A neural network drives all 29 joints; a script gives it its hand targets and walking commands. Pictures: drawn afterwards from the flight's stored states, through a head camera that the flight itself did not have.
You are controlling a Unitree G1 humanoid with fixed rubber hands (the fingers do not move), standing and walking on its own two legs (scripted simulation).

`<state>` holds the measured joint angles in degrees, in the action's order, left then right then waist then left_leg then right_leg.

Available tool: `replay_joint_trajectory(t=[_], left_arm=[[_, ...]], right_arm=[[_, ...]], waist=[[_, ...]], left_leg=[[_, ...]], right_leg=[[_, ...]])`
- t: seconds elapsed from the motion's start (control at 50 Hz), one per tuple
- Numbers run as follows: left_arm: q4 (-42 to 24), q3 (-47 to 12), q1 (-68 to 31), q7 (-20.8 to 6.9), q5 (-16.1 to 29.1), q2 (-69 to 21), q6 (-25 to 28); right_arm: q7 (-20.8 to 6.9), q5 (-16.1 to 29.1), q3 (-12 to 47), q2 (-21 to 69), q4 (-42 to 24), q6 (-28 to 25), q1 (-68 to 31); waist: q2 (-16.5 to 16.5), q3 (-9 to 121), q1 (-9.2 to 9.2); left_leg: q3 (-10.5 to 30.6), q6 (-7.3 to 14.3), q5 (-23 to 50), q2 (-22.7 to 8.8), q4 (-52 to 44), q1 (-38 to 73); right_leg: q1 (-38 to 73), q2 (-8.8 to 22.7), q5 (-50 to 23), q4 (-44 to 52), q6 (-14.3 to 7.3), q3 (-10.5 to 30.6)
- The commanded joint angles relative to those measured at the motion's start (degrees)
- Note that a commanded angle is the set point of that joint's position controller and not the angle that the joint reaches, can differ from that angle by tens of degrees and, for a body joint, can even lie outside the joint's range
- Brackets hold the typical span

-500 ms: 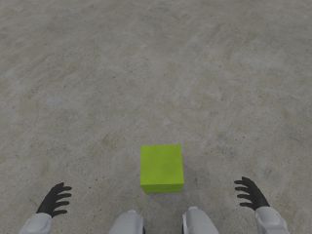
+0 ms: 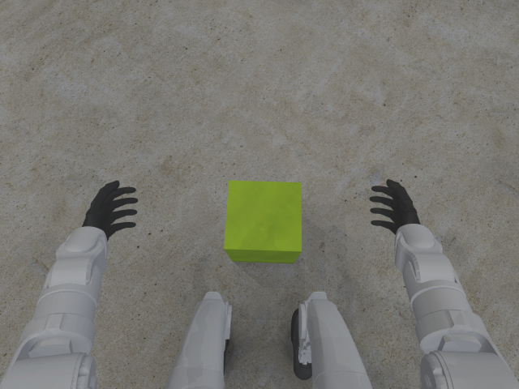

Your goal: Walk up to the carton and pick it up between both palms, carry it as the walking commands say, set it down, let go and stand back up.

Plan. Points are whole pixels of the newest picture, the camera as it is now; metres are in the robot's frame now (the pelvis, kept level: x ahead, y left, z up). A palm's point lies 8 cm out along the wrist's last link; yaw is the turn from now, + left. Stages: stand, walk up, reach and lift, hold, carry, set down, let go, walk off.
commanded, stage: reach and lift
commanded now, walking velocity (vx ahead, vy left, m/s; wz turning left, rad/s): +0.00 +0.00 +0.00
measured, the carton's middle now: (263, 225) +0.46 +0.02 -0.55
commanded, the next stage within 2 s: none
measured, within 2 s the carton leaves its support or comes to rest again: neither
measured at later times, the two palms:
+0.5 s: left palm (149, 166) +0.48 +0.25 -0.14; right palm (356, 160) +0.50 -0.16 -0.14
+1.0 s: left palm (172, 186) +0.48 +0.23 -0.25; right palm (350, 184) +0.49 -0.18 -0.25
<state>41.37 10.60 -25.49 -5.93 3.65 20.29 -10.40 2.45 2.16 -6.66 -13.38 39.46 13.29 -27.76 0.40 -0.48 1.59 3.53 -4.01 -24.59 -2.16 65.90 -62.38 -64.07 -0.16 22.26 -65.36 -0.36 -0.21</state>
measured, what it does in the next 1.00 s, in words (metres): lowers itself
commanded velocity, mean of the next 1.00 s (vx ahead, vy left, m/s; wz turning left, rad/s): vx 0.00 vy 0.00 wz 0.00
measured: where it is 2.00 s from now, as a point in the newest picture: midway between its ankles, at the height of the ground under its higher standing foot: (259, 357)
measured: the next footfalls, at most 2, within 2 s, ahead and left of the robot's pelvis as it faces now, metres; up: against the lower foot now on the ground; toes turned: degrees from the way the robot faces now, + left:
none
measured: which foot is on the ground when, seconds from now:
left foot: down 0.00-1.00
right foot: down 0.00-1.00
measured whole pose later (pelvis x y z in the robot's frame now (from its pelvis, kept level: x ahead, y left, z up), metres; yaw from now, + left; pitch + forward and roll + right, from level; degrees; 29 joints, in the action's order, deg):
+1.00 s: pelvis -0.03 +0.02 -0.14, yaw +1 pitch +48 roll +1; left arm 53.8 19.5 -65.0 0.9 0.4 15.4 -5.9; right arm 2.2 1.0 -16.4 -16.6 51.0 6.8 -65.1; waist -0.2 3.1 1.0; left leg 3.1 -3.4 -26.9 1.2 90.6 -111.4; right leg -113.2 -1.2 24.3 -89.8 2.7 3.9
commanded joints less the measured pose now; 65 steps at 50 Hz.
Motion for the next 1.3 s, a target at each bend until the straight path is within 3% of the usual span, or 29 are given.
replay_joint_trajectory(t=[0.0, 0.14, 0.18, 0.2, 0.3, 0.36, 0.44, 0.48, 0.52, 0.54, 0.56, 0.6, 0.62, 0.64, 0.74, 0.76, 0.84, 0.92, 0.94, 0.96, 1.0, 1.02, 1.04, 1.08, 1.12, 1.18, 1.24, 1.26, 1.28], left_arm=[[-1.8, 1.1, -24.8, 0.0, 2.9, 6.6, 0.2], [8.6, 4.0, -35.8, 3.2, 1.3, 7.7, 0.1], [11.5, 6.0, -32.3, 3.9, -0.4, 5.3, 0.9], [8.9, 5.8, -37.0, 4.4, -0.6, 5.2, 2.0], [7.5, 9.4, -42.8, 6.5, -0.8, 3.6, 5.6], [6.3, 7.8, -43.3, 7.1, -0.4, 2.3, 6.9], [1.0, 7.1, -40.7, 7.7, -1.1, 0.3, 8.4], [-0.9, 7.5, -39.2, 7.5, -1.9, 1.8, 8.3], [-1.4, 6.6, -42.2, 7.2, -1.3, 0.3, 8.0], [-4.6, 7.0, -40.5, 7.2, -3.0, 0.4, 8.2], [-5.5, 7.6, -43.6, 6.8, -1.5, -0.1, 7.7], [-2.3, 9.5, -41.0, 6.2, -4.1, 1.6, 7.3], [-3.4, 7.2, -40.6, 6.0, -3.9, -1.2, 6.9], [0.6, 8.7, -42.1, 5.9, -3.6, -1.1, 6.7], [5.9, 11.0, -44.4, 5.1, -5.7, -1.8, 5.1], [6.5, 10.4, -47.6, 4.9, -5.3, -1.2, 5.3], [6.0, 10.7, -51.9, 5.3, -4.8, 1.5, 5.1], [7.2, 10.7, -51.5, 6.9, -4.0, 3.2, 5.4], [2.5, 9.9, -53.4, 7.2, -2.9, 5.0, 5.8], [8.7, 8.7, -50.5, 7.6, -2.0, 4.5, 5.7], [7.4, 7.6, -52.7, 7.9, -1.5, 4.5, 5.9], [4.8, 5.5, -49.7, 7.9, -1.1, 2.8, 6.0], [5.6, 5.9, -52.0, 8.0, -0.8, 3.3, 6.2], [4.0, 6.0, -51.7, 8.1, 0.1, 3.5, 6.6], [-1.3, 3.1, -54.9, 8.6, 1.7, 4.1, 6.4], [7.6, 3.0, -53.5, 9.2, 1.9, 3.5, 5.8], [6.4, 3.1, -55.6, 9.7, 2.7, 3.7, 6.6], [10.8, 2.8, -53.2, 9.6, 2.3, 3.2, 6.8], [8.4, 2.9, -53.5, 9.3, 1.8, 2.8, 6.6]], right_arm=[[0.3, 3.3, 0.0, -5.1, -2.6, 0.0, -23.6], [1.0, 1.4, -5.1, -7.1, 4.0, -0.4, -36.3], [0.7, 0.9, -3.5, -4.5, 6.5, -0.8, -33.8], [0.5, 0.4, -5.6, -7.0, 5.2, -2.1, -38.1], [-0.1, 1.4, -5.9, -5.5, 8.3, -6.1, -42.4], [0.1, -0.9, -10.2, -7.2, 7.8, -7.8, -41.9], [0.0, 0.1, -10.3, -6.9, 5.9, -9.8, -38.8], [-0.2, -2.0, -12.5, -8.7, 3.0, -10.4, -36.5], [-0.7, -2.4, -13.5, -8.7, 4.5, -10.6, -37.6], [-1.1, -0.8, -12.5, -6.8, 0.3, -11.0, -37.1], [-1.4, -1.6, -14.2, -9.7, -2.0, -11.3, -40.9], [-2.1, -0.5, -11.9, -7.3, -2.6, -10.9, -40.5], [-2.4, -1.3, -12.8, -8.4, -2.4, -10.7, -38.9], [-2.6, -0.4, -10.2, -7.3, 0.8, -10.2, -41.1], [-3.5, -3.9, -13.5, -6.2, 3.7, -8.3, -44.1], [-3.3, -3.0, -11.8, -4.7, 9.1, -7.6, -44.0], [-2.2, -2.2, -11.5, -6.9, 8.4, -6.9, -48.1], [-0.3, -0.8, -9.8, -8.8, 5.8, -7.2, -50.0], [0.4, -0.4, -9.9, -11.4, -0.9, -8.0, -53.5], [0.6, -0.4, -7.9, -10.4, 7.9, -7.4, -50.9], [0.9, 0.1, -8.4, -11.1, 10.6, -7.0, -49.8], [0.9, 0.5, -10.0, -12.0, 2.0, -7.2, -50.3], [0.9, 2.3, -8.1, -11.1, 7.0, -7.3, -49.4], [1.0, 2.9, -7.8, -11.5, 3.0, -8.1, -51.5], [1.7, 4.9, -5.9, -13.0, -0.7, -8.4, -54.5], [1.1, 5.8, -5.6, -12.3, 7.9, -7.6, -54.4], [1.4, 4.7, -6.3, -13.4, 9.7, -9.2, -52.7], [1.4, 5.3, -6.8, -13.1, 13.2, -9.3, -52.9], [1.4, 4.1, -8.4, -13.7, 6.3, -9.5, -55.3]], waist=[[0.2, 27.0, -0.29], [-1.6, 38.6, -0.17], [-2.5, 40.7, 3.34], [-2.5, 42.7, 0.42], [-1.8, 51.9, 3.09], [-2.2, 56.4, -0.08], [4.4, 65.3, 0.63], [1.7, 69.8, -1.61], [1.1, 66.5, -3.91], [3.2, 66.1, -1.35], [1.3, 70.1, -3.39], [1.7, 66.0, 1.08], [4.8, 66.3, -1.13], [1.5, 59.3, 1.34], [-4.0, 46.9, -1.38], [-3.2, 47.0, 0.84], [-2.7, 49.7, -0.44], [-4.0, 59.9, 0.79], [-5.5, 71.0, -1.06], [-4.6, 65.9, 0.87], [-2.3, 62.6, 0.11], [-0.1, 66.9, -2.73], [0.4, 62.4, -0.29], [-4.3, 65.2, -1.05], [0.3, 72.3, -0.65], [0.0, 60.1, 0.66], [-2.3, 60.7, -2.37], [0.7, 53.9, -0.79], [-2.2, 52.7, -2.84]], left_leg=[[-8.2, 3.0, -6.0, 3.6, -7.7, -1.5], [-7.5, 1.7, -1.6, 4.9, -5.9, -4.5], [-8.2, 1.7, 2.7, 5.5, -5.1, -6.1], [-7.5, 1.4, 3.7, 5.5, -4.2, -5.7], [-8.6, 0.3, 14.5, 5.4, -1.4, -6.6], [-6.2, 0.7, 22.9, 5.7, -1.7, -4.0], [-5.4, -0.2, 35.3, 5.4, -0.1, 2.1], [-4.7, -0.1, 37.9, 5.4, 0.1, 1.8], [-3.9, -0.1, 36.2, 5.0, 1.3, 0.7], [-4.4, 0.3, 38.4, 4.9, 0.9, 3.1], [-3.5, 0.2, 38.6, 4.4, 2.5, 2.6], [-4.7, 0.6, 36.3, 4.8, 2.1, -1.7], [-5.4, 0.5, 34.0, 4.7, 1.9, 0.0], [-6.6, 0.7, 27.3, 5.0, 1.8, -7.7], [-7.2, 1.9, 11.7, 5.1, 4.7, -21.9], [-7.9, 2.1, 8.6, 5.3, 5.1, -22.8], [-10.1, 1.6, 2.6, 5.8, 11.3, -26.9], [-9.5, 2.0, 6.8, 6.5, 16.8, -23.0], [-9.9, 1.6, 10.9, 6.4, 20.8, -23.9], [-9.2, 1.6, 9.0, 6.4, 20.1, -27.9], [-10.1, 0.7, 7.7, 6.2, 22.6, -29.9], [-9.1, 1.0, 11.7, 6.1, 22.9, -24.1], [-9.4, 1.1, 10.4, 6.0, 25.0, -26.4], [-9.2, 1.4, 10.2, 5.8, 25.7, -31.3], [-8.7, 1.4, 12.6, 5.3, 28.5, -25.1], [-9.2, 1.3, 6.0, 5.3, 30.3, -30.4], [-7.9, 1.2, 9.5, 5.0, 32.7, -30.4], [-8.3, 1.3, 5.3, 4.6, 32.9, -33.8], [-7.5, 1.4, 7.6, 4.4, 31.5, -35.3]], right_leg=[[16.8, -1.6, 4.8, 9.7, 3.1, 0.1], [10.5, -3.8, 2.1, 5.3, 3.0, -1.8], [12.4, -3.8, -2.4, 4.1, 2.8, -2.5], [10.1, -4.5, -3.8, 2.7, 3.0, -4.0], [8.0, -4.0, -15.2, 0.8, 2.9, -2.0], [4.5, -4.4, -22.4, -0.8, 3.5, -3.8], [4.1, -4.1, -32.9, -0.6, 2.0, -1.8], [6.2, -3.9, -36.1, -1.0, 2.1, -2.4], [0.3, -4.3, -32.4, -1.6, 1.9, -3.6], [-1.8, -4.5, -32.1, -0.6, 1.9, -3.2], [-1.6, -4.1, -33.2, -1.7, 2.0, -4.2], [-0.2, -3.9, -32.0, -1.7, 2.5, -3.5], [-2.3, -4.0, -28.1, -0.6, 2.3, -3.7], [-1.4, -3.2, -24.4, -1.2, 2.7, -3.3], [-9.9, -3.0, -12.6, -5.2, 3.0, -4.5], [-10.5, -2.4, -9.6, -6.2, 3.0, -3.8], [-13.9, -3.0, -4.2, -11.2, 3.7, -4.3], [-13.5, -3.6, -7.4, -17.3, 4.5, -4.9], [-7.3, -3.6, -14.3, -20.2, 4.4, -4.0], [-10.2, -3.3, -11.8, -22.0, 4.7, -4.5], [-13.7, -2.9, -10.1, -23.9, 4.0, -3.8], [-14.8, -3.8, -13.2, -24.1, 4.3, -5.0], [-20.7, -3.2, -11.2, -25.2, 4.2, -4.2], [-15.2, -3.2, -14.2, -27.4, 4.3, -4.3], [-15.8, -2.8, -14.6, -30.1, 4.0, -4.2], [-24.1, -2.6, -7.0, -31.8, 4.0, -4.6], [-26.9, -2.3, -9.5, -34.1, 4.2, -5.5], [-29.4, -2.1, -6.1, -34.4, 3.6, -4.2], [-28.4, -2.2, -9.5, -33.3, 3.7, -4.5]])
